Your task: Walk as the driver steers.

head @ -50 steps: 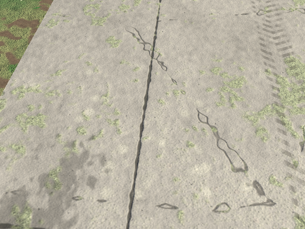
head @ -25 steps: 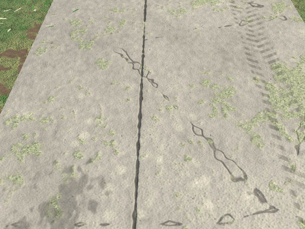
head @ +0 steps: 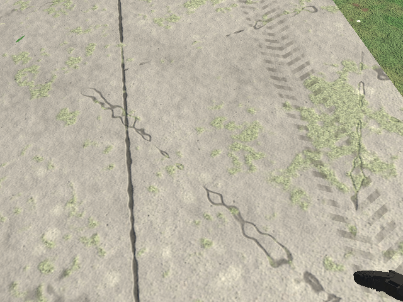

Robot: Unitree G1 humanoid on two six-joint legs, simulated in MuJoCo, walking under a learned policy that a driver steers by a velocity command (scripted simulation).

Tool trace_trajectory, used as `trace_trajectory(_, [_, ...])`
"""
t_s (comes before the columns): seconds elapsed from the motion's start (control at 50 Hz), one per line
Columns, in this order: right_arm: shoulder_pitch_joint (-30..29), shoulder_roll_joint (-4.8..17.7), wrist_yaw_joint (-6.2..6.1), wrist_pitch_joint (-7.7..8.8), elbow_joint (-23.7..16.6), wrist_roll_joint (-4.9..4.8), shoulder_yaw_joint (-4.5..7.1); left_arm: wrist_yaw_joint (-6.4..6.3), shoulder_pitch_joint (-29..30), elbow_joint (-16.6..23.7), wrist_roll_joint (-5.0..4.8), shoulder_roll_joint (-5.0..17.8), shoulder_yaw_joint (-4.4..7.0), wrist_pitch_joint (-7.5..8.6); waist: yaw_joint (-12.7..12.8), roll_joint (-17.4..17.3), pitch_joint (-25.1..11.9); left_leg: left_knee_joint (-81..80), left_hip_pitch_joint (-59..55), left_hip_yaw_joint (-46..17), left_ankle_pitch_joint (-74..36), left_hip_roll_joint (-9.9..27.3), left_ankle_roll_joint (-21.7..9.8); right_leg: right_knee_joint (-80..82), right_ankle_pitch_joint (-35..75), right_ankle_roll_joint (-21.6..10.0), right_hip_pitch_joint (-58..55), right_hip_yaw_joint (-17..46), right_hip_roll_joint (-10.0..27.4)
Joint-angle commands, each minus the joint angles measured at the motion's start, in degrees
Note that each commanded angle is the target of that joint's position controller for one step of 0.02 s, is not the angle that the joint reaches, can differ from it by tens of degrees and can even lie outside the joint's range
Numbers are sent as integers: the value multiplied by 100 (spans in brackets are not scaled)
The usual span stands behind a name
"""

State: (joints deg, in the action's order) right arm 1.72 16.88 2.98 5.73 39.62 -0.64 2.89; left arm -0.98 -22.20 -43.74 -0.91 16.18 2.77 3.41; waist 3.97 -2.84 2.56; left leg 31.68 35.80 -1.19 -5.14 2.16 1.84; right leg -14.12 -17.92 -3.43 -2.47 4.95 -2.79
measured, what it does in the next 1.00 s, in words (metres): walks ahead, turning left: left foot, then right foot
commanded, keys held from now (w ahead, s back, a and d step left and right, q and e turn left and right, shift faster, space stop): w+q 0.76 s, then w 0.18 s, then w+e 0.06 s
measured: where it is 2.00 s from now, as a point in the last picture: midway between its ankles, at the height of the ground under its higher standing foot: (177, 135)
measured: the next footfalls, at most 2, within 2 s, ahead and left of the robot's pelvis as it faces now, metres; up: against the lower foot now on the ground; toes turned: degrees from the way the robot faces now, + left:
left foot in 0.12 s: +0.28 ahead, +0.12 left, +0.00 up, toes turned +2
right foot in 0.60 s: +0.58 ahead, -0.05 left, +0.00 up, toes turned +21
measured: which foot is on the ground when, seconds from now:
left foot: up 0.00-0.10, down 0.12-0.60, up 0.62-1.00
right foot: down 0.00-0.12, up 0.14-0.58, down 0.60-1.00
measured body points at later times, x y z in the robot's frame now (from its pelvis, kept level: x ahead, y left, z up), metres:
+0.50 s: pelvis +0.30 +0.04 +0.00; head +0.34 +0.05 +0.45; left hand +0.49 +0.31 -0.07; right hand +0.40 -0.24 -0.11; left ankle +0.24 +0.12 -0.74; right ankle +0.52 -0.10 -0.70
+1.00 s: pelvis +0.57 +0.07 +0.00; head +0.60 +0.09 +0.45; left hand +0.44 +0.33 -0.12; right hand +0.88 -0.03 -0.08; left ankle +0.65 +0.28 -0.70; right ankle +0.54 -0.06 -0.74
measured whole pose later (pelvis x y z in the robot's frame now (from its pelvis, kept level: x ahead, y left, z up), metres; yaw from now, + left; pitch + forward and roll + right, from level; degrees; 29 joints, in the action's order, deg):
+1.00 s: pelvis +0.57 +0.07 +0.00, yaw +27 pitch +1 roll -2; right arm 4.8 16.0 1.9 2.5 37.0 -0.8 2.2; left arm 0.7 -22.1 -47.3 -1.1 16.5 3.5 5.0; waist 6.1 -2.6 2.2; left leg 38.7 36.0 -2.8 3.0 4.8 0.0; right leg -13.5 -15.3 -0.9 -0.4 -6.5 -1.4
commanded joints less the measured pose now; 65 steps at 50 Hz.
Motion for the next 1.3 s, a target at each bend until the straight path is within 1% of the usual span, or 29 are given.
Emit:
trace_trajectory(0.02, [-783,403,77,111,-551,-65,53,-30,-159,140,-9,1014,288,70,68,915,358,-349,-143,115,-152,-46,-270,405,1895,-690,294,410,1492])
trace_trajectory(0.08, [-268,635,84,86,-424,-47,150,-49,-94,108,40,1136,334,-2,-228,1003,-77,-265,-672,343,602,-307,-626,-393,4150,-529,-357,156,1573])
trace_trajectory(0.12, [1111,957,5,8,-77,-36,331,-87,6,159,100,1103,290,-103,-972,861,-1031,-222,-2582,511,662,-560,-985,-2385,5665,-275,18,-272,1235])
trace_trajectory(0.14, [1944,1305,-40,-41,13,-20,389,-127,-175,310,273,823,178,-106,-1117,3,-1777,18,-4291,-1020,589,445,-1342,-4222,3678,-84,1343,-459,949])
trace_trajectory(0.16, [2092,1556,45,-7,115,-30,434,-14,-989,382,166,232,16,12,-511,-1643,-2436,-884,-5934,-4330,2310,1690,-2452,-6164,-1288,322,3570,-136,-230])
trace_trajectory(0.18, [1969,963,39,-6,82,-135,320,44,-360,392,37,793,66,163,-895,-826,-2084,-1513,-5774,-4646,3213,1559,-2206,-6548,-1252,247,4167,431,31])
trace_trajectory(0.2, [1652,838,-13,-26,23,-93,282,100,395,608,-125,1002,123,274,-943,-381,-1216,-1600,-4999,-3753,2949,1417,-1972,-6425,-728,180,4443,348,286])
trace_trajectory(0.24, [1220,802,-65,-43,-85,6,256,71,911,743,65,898,105,416,-649,476,-532,-1746,-3603,-2812,1571,999,-1841,-5624,-158,177,4135,211,642])
trace_trajectory(0.3, [1103,678,-156,-52,-150,18,210,63,659,780,182,749,89,334,-301,47,-443,-2027,-2849,-2259,710,719,-1950,-4901,2,382,3715,142,826])
trace_trajectory(0.36, [1276,854,-258,-69,-77,-38,259,34,1064,961,237,523,-3,247,-378,46,-168,-2166,-2200,-1776,451,546,-1914,-3896,483,657,3729,-95,799])
trace_trajectory(0.5, [1939,944,-385,-265,137,-141,304,137,2278,1244,73,492,-16,369,-851,-127,-198,-1600,-2187,-1805,1123,297,-1370,-1636,2242,764,2785,-61,268])
trace_trajectory(0.58, [1803,839,-392,-350,77,-99,298,145,1656,1118,30,800,182,438,-379,-374,-418,-672,-2651,-2277,932,391,-1073,-1093,1485,362,1906,-42,287])
trace_trajectory(0.6, [1797,599,-362,-337,21,-56,212,107,1066,1044,95,988,273,464,-76,-240,-905,234,-2410,-2029,878,104,-890,-1067,1353,97,874,168,641])
trace_trajectory(0.62, [1949,186,-345,-319,-106,85,71,52,196,981,148,1313,355,434,172,605,-1791,1925,-1648,-1433,2260,-339,-662,-1161,990,-260,-595,1271,1733])
trace_trajectory(0.64, [2656,90,-337,-262,-293,-148,13,123,-33,753,189,1619,438,344,-239,2522,-2134,3492,303,-876,4065,-805,-414,-486,-609,-1089,-1760,3993,2757])
trace_trajectory(0.66, [2480,709,-372,-289,-108,-218,133,150,209,889,116,1005,321,325,-94,1545,-1517,4143,846,-1007,3643,-330,-322,-259,-1556,-940,-1313,3949,2638])
trace_trajectory(0.7, [1630,851,-371,-351,-232,-98,208,129,644,902,144,653,202,284,-62,626,-548,4150,738,-728,2668,6,-218,-149,-243,-641,-81,2213,2122])
trace_trajectory(0.76, [1487,571,-288,-409,-343,-110,210,112,869,746,176,492,169,311,-281,921,-192,3661,335,-578,2194,322,-156,244,886,-601,747,976,1674])
trace_trajectory(0.84, [1124,238,-268,-421,-474,-34,96,155,652,430,122,697,247,377,-282,669,-74,2703,498,-578,1825,318,-85,543,1691,-874,801,416,1716])
trace_trajectory(0.94, [258,114,-111,-252,-617,-6,-33,148,498,144,6,937,287,281,-46,563,56,877,66,-101,606,251,-158,610,2168,-767,707,-347,1530])
trace_trajectory(1.02, [-381,237,-36,-146,-865,-47,-19,153,-7,-184,-101,1105,307,141,37,673,186,102,-208,52,893,82,-311,362,2525,-719,282,-83,1756])
trace_trajectory(1.06, [-128,454,-25,-98,-827,-47,72,122,17,-252,-117,1229,332,69,-238,796,1,-222,-812,99,1152,-76,-456,-52,3193,-593,119,-6,1813])
trace_trajectory(1.1, [1247,901,-121,-98,-427,15,317,90,117,-252,-95,1105,257,52,-1011,735,-911,-447,-3095,174,810,-157,-738,-1660,3933,-264,787,-368,1355])
trace_trajectory(1.12, [2300,1379,-226,-147,-272,119,449,90,136,-53,93,672,84,87,-1375,10,-1877,-166,-4904,-1129,553,1125,-1105,-3531,1950,1,2084,-599,962])
trace_trajectory(1.14, [2276,1579,-237,-190,-276,194,436,101,-586,17,3,107,-71,168,-925,-1290,-2596,-849,-6018,-3529,1735,2296,-1848,-5204,-1648,269,3845,-269,140])
trace_trajectory(1.16, [2180,1033,-228,-188,-280,137,318,109,-231,-73,-144,784,101,200,-1153,-660,-2127,-1208,-5508,-3533,2406,2124,-1743,-5799,-1565,276,4353,277,390])
trace_trajectory(1.18, [1875,793,-223,-168,-218,57,233,115,167,79,-213,926,172,196,-1036,-574,-1264,-1350,-4844,-2614,2332,1923,-1540,-5820,-1051,244,4670,137,627])
trace_trajectory(1.24, [1070,339,-165,-49,-140,124,132,76,267,43,-82,680,193,40,-485,-420,-468,-1971,-3196,-1192,1339,1330,-1299,-5339,49,326,3964,90,1082])
trace_trajectory(1.3, [903,374,-184,97,36,138,197,74,276,79,-87,401,161,-142,-295,-213,-203,-2365,-2714,-457,589,1319,-1357,-5127,450,434,3869,113,1133])
Velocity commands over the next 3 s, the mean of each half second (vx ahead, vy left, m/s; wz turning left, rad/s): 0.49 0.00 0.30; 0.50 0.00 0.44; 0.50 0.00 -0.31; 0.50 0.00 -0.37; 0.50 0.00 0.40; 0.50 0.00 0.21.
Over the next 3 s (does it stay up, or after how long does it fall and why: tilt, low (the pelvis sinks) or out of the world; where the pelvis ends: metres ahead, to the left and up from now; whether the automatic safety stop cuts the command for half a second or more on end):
stays up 1.65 0.35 0.00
